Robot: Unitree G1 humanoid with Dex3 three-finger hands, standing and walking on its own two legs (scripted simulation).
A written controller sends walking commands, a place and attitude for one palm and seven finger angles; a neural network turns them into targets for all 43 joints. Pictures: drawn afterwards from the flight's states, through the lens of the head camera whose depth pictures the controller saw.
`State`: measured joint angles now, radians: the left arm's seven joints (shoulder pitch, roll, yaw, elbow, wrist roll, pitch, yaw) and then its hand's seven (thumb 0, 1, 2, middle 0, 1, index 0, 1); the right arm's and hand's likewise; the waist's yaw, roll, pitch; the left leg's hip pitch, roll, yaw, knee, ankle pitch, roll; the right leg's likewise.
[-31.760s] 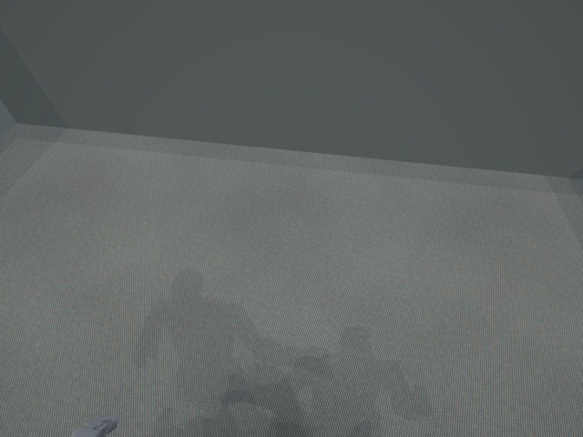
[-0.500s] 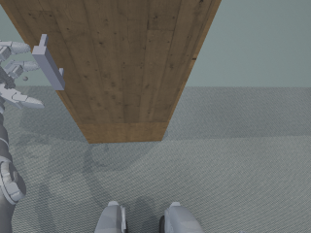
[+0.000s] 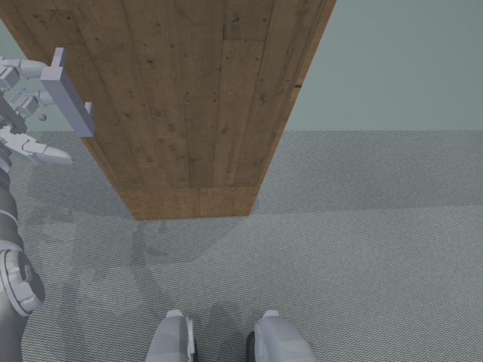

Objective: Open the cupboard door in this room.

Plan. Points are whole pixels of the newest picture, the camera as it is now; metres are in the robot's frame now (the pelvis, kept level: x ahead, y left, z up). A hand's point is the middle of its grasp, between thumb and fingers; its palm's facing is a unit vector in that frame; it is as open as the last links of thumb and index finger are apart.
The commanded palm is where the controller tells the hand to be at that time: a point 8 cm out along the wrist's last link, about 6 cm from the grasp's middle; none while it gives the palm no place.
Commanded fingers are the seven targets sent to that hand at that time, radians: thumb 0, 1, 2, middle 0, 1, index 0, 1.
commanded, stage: slide the fingers in behind the handle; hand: left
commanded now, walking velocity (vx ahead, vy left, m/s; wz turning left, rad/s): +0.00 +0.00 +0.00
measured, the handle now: (73, 95) +0.52 +0.25 +0.07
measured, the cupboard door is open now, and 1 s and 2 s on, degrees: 0 0 1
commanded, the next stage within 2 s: close the thumb around the handle in 1.38 s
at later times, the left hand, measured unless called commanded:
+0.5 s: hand (71, 118) +0.47 +0.24 +0.07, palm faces +0.02 -1.00 -0.03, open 14.0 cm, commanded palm +0.45 +0.28 +0.07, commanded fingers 0.00 -0.50 0.30 -0.30 -1.20 -0.30 -1.20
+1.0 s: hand (85, 119) +0.47 +0.22 +0.07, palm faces +0.04 -1.00 -0.02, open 14.1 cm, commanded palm +0.44 +0.26 +0.07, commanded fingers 0.00 -0.50 0.30 -0.30 -1.20 -0.30 -1.20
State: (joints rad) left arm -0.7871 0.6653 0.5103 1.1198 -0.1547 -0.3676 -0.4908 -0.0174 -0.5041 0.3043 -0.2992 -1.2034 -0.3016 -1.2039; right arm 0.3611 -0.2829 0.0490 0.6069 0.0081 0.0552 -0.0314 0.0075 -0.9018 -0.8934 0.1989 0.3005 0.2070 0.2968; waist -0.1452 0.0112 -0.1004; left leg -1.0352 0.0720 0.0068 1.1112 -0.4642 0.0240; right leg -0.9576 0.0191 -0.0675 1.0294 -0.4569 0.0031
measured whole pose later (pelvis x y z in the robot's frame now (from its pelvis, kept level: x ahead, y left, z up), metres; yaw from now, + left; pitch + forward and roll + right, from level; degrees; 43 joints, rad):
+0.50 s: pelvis +0.00 +0.00 +0.00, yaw +0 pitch +20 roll -3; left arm -0.75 0.54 0.44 1.08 -0.14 -0.41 -0.38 -0.02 -0.50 0.30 -0.30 -1.20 -0.30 -1.20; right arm 0.34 -0.27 0.04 0.61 0.01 0.05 -0.02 0.01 -0.90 -0.89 0.20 0.30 0.21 0.30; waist -0.13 0.01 -0.11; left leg -0.98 0.07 0.01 1.08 -0.46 0.02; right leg -0.92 0.01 -0.06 1.02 -0.46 0.00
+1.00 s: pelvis +0.01 -0.01 +0.01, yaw +1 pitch +20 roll -3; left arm -0.73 0.49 0.40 1.05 -0.15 -0.41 -0.32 -0.02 -0.50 0.30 -0.30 -1.20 -0.27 -1.20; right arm 0.35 -0.26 0.03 0.62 0.01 0.05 -0.01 0.01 -0.90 -0.89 0.20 0.30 0.21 0.30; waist -0.13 0.02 -0.12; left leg -0.96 0.07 0.01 1.07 -0.46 0.01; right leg -0.90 0.02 -0.06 1.02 -0.47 -0.01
